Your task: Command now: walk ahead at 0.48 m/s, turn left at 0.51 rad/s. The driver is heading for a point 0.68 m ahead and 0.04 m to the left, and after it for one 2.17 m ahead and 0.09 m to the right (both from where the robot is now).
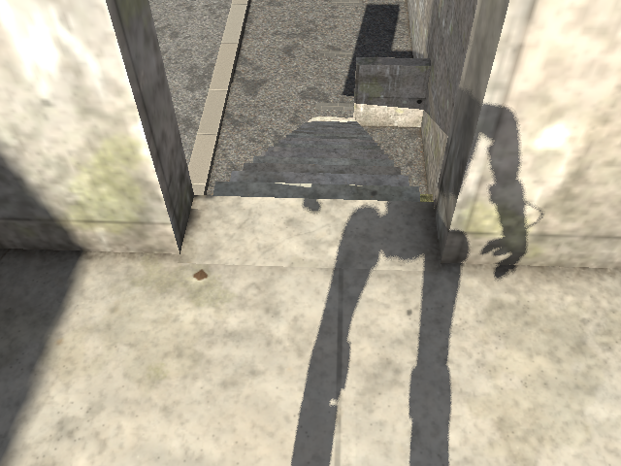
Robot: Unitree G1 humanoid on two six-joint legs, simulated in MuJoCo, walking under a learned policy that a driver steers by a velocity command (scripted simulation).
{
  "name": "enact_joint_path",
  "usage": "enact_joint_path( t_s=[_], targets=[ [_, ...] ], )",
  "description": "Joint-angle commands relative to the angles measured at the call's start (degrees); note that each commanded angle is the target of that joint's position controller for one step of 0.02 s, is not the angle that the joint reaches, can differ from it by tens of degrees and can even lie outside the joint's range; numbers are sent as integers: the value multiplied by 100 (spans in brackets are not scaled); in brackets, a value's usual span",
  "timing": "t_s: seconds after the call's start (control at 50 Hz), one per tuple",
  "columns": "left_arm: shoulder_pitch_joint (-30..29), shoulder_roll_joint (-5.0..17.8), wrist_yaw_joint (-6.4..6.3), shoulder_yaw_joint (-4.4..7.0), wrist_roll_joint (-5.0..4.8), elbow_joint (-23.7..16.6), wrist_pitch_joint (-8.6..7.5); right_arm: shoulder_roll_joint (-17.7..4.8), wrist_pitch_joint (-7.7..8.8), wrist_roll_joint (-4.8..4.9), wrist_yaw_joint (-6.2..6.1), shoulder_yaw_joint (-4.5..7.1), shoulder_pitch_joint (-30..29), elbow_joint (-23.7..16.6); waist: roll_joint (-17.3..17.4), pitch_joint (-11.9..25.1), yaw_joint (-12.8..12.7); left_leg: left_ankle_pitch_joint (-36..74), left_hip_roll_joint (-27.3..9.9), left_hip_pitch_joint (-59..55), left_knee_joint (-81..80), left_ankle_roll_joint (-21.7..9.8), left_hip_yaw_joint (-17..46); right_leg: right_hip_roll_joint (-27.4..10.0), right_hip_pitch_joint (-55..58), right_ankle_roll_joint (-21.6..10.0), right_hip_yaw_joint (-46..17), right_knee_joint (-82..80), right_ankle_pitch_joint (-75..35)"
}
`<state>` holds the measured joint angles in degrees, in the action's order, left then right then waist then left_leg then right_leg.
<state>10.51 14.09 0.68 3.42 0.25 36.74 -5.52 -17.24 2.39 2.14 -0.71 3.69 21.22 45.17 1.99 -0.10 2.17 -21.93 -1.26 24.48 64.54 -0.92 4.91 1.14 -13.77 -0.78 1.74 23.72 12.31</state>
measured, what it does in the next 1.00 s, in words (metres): walks ahead: left foot, then right foot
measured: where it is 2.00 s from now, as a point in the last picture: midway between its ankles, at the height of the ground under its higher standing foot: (278, 376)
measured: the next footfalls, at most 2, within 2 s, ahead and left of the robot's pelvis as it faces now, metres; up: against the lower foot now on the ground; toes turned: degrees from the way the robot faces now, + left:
left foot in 0.34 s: +0.33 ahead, +0.18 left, +0.00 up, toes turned +15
right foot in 0.92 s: +0.67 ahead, +0.02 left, +0.00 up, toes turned +1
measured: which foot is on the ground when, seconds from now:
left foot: up 0.00-0.32, down 0.34-0.94, up 0.96-1.00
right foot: down 0.00-0.34, up 0.36-0.90, down 0.92-1.00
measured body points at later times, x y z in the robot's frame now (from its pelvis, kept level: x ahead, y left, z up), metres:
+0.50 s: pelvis +0.25 +0.09 -0.01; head +0.29 +0.11 +0.44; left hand +0.29 +0.39 -0.13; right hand +0.45 -0.13 -0.10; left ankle +0.29 +0.17 -0.74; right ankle +0.23 -0.08 -0.65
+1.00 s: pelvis +0.55 +0.09 -0.02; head +0.58 +0.10 +0.43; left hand +0.72 +0.34 -0.12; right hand +0.58 -0.18 -0.15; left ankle +0.35 +0.20 -0.64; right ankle +0.63 +0.02 -0.74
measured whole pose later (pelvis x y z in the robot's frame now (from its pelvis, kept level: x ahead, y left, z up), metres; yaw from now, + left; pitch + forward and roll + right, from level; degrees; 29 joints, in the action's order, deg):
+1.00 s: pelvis +0.55 +0.09 -0.02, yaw -1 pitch +2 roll -1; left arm 8.3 16.1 2.4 2.5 3.0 40.7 -5.7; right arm -15.9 5.4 -4.6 3.7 1.2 20.1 48.7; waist -0.4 -1.1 0.9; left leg -30.4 -1.5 12.7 65.7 4.0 -0.9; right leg 6.0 -26.8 -7.3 1.6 34.4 10.0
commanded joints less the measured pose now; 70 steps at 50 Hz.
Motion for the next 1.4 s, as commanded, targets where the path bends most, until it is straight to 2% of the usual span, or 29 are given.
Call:
enact_joint_path(
  t_s=[0.02,0.26,0.32,0.34,0.36,0.38,0.4,0.46,0.56,0.68,0.8,0.86,0.9,0.92,0.94,0.96,0.98,1.0,1.04,1.06,1.12,1.14,1.16,1.22,1.28,1.34,1.36,1.38,1.4],
  targets=[
    [337,531,-21,186,27,-31,-58,-255,35,-15,75,82,-418,-587,-883,-198,-307,571,-547,1776,286,32,137,-1545,1146,-923,-1268,-1329,-850],
    [582,1340,-99,398,-188,570,20,-286,20,-79,427,-9,-2014,-1380,-516,-464,-466,1837,-273,1080,-2656,-274,-635,-1700,1465,-628,561,-1203,-2544],
    [589,1537,-144,426,-240,582,167,-773,-59,-88,391,282,-816,-1199,-611,399,318,1403,454,-894,-2996,-728,-1144,-1510,1398,-368,988,928,-4880],
    [809,1302,-168,308,-171,583,151,-1073,-105,-78,289,453,146,-959,-319,893,743,1567,359,-2671,-3073,-957,-659,-1337,231,-187,981,2382,-4032],
    [1464,422,-85,3,87,354,72,-1721,-77,-71,197,520,227,-918,1405,1433,133,934,-1358,-4626,-3467,-1814,2362,-433,-2208,167,855,4682,1432],
    [1325,763,-10,-5,-99,433,-101,-1397,0,-90,220,388,477,-1101,998,2649,441,-5,-2100,-4906,-4518,-2295,4418,-95,-2632,141,-519,5655,2259],
    [636,1215,17,131,-370,298,-145,-1064,74,-165,266,289,258,-1017,439,1803,594,152,-1937,-4370,-4667,-1911,3536,-369,-3110,50,-667,5785,1776],
    [446,1077,-60,103,-191,345,-62,-558,202,-262,257,107,-752,-994,82,512,-81,1717,-1347,-2024,-4866,-1405,1568,-1040,-2397,-45,-642,4716,625],
    [561,752,-93,68,-186,513,273,-548,440,-317,229,126,-827,-680,-3,6,-272,2284,-1153,-1312,-5639,-1316,283,-1005,-2315,156,-801,3964,-337],
    [-228,564,47,21,-148,341,170,-621,425,-280,80,126,-681,-450,-1,-328,45,2537,-932,-1835,-5892,-836,-793,-647,-2516,164,-570,2108,-2083],
    [-1295,389,306,-122,-120,-281,126,-842,237,-169,-21,202,-46,-34,-127,-591,390,3296,-1437,-3335,-5464,-782,-1020,-529,-3291,-97,-196,1062,-1460],
    [-1108,554,448,-76,-96,-391,90,-964,70,-282,-110,184,-133,-42,188,-185,100,5708,-1367,-3412,-4590,-533,-1318,-85,-2498,-346,316,985,-699],
    [97,957,423,123,-93,-148,82,-1064,-31,-297,-188,190,-295,-142,399,467,-550,7172,-1184,-3011,-2860,-343,-1459,378,-982,-594,494,953,-415],
    [1551,967,211,122,385,490,55,-538,349,-1403,314,-117,413,327,-109,1695,-817,5507,-1191,-2344,-1984,-192,-1546,218,1430,-1200,-313,713,-2264],
    [1991,1507,84,291,506,483,126,69,446,-1341,540,-240,1152,279,-821,2668,-527,1338,-263,-33,-91,400,-1642,-820,4141,-2623,-1769,1611,-4903],
    [2745,1518,96,281,400,555,117,-266,564,-802,666,-273,1188,14,-1159,3576,-1099,-1794,342,1599,1484,828,-414,-2289,5709,-3628,-4425,720,-4908],
    [2762,1379,74,375,353,955,-24,-434,542,-441,634,-189,-857,-337,-444,1574,-1716,-1153,168,3094,2027,672,233,-1891,4628,-2490,-3813,482,-4313],
    [2072,1359,46,386,229,957,-125,-645,538,-512,471,-147,-1323,-648,-88,789,-1282,-943,-120,2934,1762,564,245,-1698,3154,-2099,-2957,276,-3959],
    [575,853,127,169,146,741,-214,-692,403,-848,158,-166,-550,-579,-298,707,-102,-391,-464,1363,959,369,247,-1285,832,-2070,-2225,-311,-4571],
    [15,824,181,170,165,484,-242,-618,310,-836,106,-204,-340,-585,-420,453,245,-433,-541,737,685,399,201,-1175,-305,-2064,-2002,-617,-4546],
    [-223,1247,300,273,301,290,-315,-677,223,-588,89,-178,118,-243,-201,634,303,501,-440,96,-184,574,-210,-825,-1137,-1793,-1585,-808,-4126],
    [159,823,465,204,-322,466,252,-492,-43,350,-94,-48,-361,-294,130,81,-58,659,54,341,-756,586,-437,-506,-1214,-1496,-1020,-318,-5219],
    [429,896,484,204,-415,484,507,-323,-176,336,-128,-99,-394,-357,-104,281,-87,1002,170,150,-1235,559,-467,-366,-1178,-1281,-966,-130,-5412],
    [319,968,374,233,-244,216,788,-351,-380,36,0,24,-646,-378,-789,767,-188,1461,277,-44,-1850,466,-296,-460,-759,-1030,-1364,87,-4130],
    [546,683,174,142,-183,215,763,-411,-397,28,-102,115,-1064,-453,-1134,592,-427,1235,225,276,-2430,503,-69,-615,-205,-1150,-2132,215,-3057],
    [379,782,61,159,-84,145,699,-472,-245,-86,-79,196,-936,-448,-1040,457,-151,1305,160,-58,-3707,220,210,-678,311,-1050,-2918,639,-2162],
    [266,757,-5,165,-53,54,704,-570,-149,-142,-76,220,-648,-417,-811,518,49,2092,-287,-735,-4296,20,523,-431,22,-801,-2864,1069,-1557],
    [748,446,-74,137,-82,-59,783,-1034,-136,-224,-99,276,-769,-452,553,907,-356,3838,-1694,-1612,-4235,-579,1668,207,-678,-422,-1881,2206,430],
    [1049,612,213,67,345,-223,414,-915,162,-719,-213,302,-559,-403,2758,1537,65,1981,-2129,-2891,-4837,-2337,3071,999,-2821,150,-1418,3066,2810]
  ],
)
